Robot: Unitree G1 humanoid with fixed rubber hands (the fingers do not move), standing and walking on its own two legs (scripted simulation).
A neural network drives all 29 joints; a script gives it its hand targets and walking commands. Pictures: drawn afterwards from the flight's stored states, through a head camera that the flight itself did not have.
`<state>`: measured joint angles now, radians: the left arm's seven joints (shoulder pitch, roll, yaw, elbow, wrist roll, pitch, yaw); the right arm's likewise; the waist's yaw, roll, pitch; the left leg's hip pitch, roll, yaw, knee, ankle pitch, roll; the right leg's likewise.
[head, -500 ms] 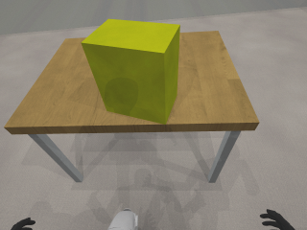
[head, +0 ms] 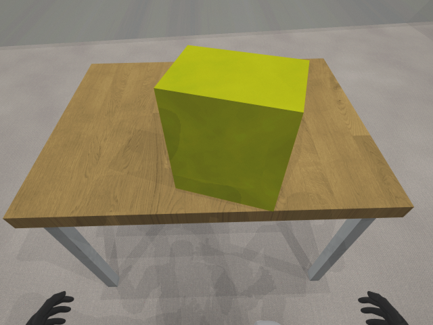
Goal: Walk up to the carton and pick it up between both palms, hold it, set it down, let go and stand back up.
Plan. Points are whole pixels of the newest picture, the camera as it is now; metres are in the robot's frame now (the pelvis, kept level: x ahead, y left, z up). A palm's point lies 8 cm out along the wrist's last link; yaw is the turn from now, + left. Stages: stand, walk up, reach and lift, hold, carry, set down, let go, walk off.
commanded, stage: walk up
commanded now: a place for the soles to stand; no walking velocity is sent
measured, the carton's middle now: (233, 133) +0.50 -0.04 +0.07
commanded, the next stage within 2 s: none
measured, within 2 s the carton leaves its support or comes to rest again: neither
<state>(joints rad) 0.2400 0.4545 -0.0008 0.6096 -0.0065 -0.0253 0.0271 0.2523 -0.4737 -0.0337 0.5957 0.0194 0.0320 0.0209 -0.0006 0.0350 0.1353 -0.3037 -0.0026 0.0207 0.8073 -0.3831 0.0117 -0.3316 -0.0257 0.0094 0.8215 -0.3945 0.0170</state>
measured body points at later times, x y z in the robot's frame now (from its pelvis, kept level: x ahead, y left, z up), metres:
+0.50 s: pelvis +0.03 +0.04 +0.04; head +0.05 +0.05 +0.49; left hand +0.14 +0.36 -0.09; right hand +0.14 -0.28 -0.06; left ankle +0.02 +0.11 -0.70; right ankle +0.03 -0.13 -0.70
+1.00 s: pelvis +0.04 -0.01 +0.04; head +0.05 -0.01 +0.49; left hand +0.17 +0.31 -0.07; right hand +0.07 -0.34 -0.07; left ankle +0.02 +0.11 -0.70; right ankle +0.06 -0.16 -0.67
